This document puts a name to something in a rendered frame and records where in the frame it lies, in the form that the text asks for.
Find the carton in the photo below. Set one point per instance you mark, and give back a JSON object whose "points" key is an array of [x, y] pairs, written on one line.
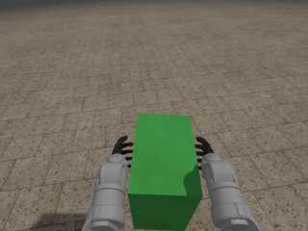
{"points": [[164, 187]]}

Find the right robot forearm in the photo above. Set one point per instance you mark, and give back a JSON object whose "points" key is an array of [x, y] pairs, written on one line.
{"points": [[229, 211]]}

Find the left robot hand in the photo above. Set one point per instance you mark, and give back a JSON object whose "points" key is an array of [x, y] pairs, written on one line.
{"points": [[118, 148]]}

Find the left robot forearm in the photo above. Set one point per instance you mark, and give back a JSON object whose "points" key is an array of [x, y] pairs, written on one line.
{"points": [[107, 208]]}

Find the right robot hand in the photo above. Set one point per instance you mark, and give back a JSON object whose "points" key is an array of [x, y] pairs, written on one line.
{"points": [[205, 146]]}

